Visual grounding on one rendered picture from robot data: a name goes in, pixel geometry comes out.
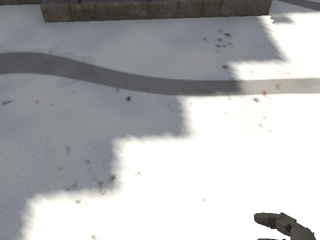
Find right robot hand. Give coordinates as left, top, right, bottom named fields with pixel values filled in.
left=254, top=212, right=316, bottom=240

